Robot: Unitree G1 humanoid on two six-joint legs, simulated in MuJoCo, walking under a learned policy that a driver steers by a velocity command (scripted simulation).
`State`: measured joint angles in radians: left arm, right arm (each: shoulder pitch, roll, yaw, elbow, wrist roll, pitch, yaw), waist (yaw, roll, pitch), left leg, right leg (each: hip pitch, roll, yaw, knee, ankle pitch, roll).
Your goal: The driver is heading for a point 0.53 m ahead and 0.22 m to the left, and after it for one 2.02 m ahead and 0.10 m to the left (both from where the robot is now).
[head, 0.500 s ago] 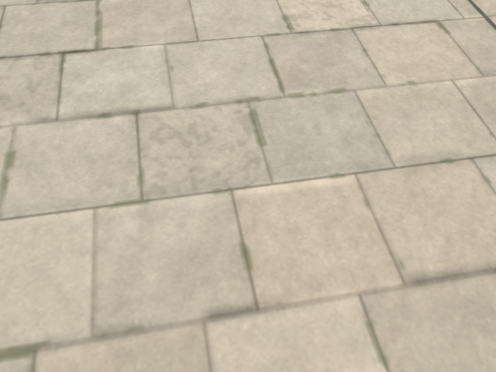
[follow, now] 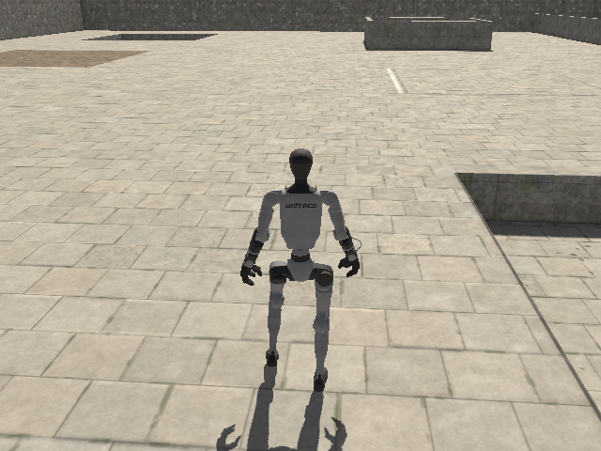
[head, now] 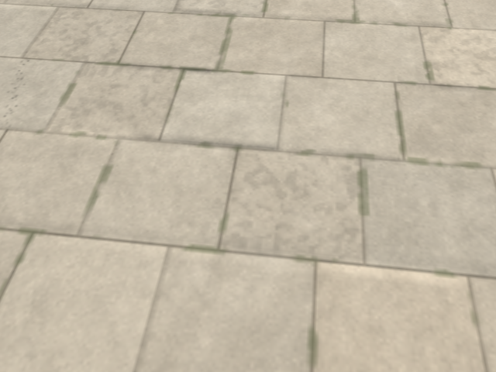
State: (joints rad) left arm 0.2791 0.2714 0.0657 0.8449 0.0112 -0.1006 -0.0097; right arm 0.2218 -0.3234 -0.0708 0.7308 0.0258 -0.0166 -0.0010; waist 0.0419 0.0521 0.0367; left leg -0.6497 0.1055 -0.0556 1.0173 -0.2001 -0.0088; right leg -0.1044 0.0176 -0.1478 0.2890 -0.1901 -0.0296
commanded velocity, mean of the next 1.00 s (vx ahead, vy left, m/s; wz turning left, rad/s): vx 0.50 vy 0.00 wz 0.37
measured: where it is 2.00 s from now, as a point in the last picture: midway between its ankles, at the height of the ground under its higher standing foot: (207, 279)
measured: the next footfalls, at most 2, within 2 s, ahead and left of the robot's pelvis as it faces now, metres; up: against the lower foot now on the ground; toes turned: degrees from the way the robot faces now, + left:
left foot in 0.24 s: +0.29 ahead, +0.16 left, +0.00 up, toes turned +12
right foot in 0.74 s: +0.62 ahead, +0.05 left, +0.00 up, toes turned +27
